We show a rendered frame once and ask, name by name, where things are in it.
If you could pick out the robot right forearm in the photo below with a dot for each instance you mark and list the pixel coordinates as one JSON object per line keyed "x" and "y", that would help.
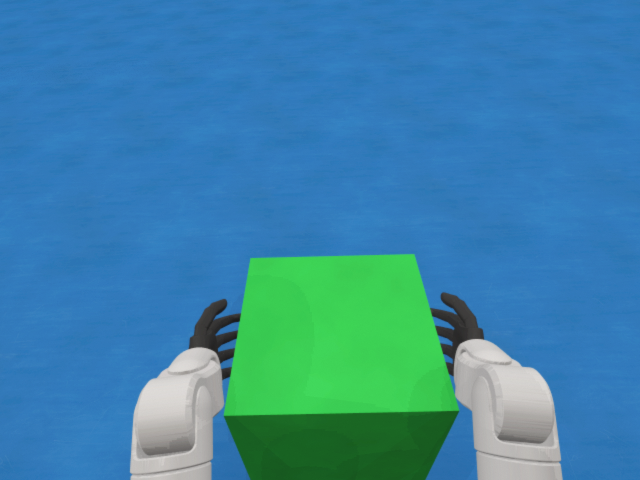
{"x": 514, "y": 423}

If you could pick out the right robot hand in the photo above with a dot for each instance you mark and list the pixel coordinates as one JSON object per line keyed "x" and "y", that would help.
{"x": 464, "y": 323}

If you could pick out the carton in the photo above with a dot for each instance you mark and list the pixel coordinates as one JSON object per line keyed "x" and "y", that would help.
{"x": 338, "y": 372}

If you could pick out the left robot hand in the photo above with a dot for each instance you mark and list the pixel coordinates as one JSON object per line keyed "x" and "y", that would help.
{"x": 206, "y": 329}

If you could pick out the robot left forearm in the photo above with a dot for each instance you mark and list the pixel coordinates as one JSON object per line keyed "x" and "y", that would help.
{"x": 172, "y": 436}

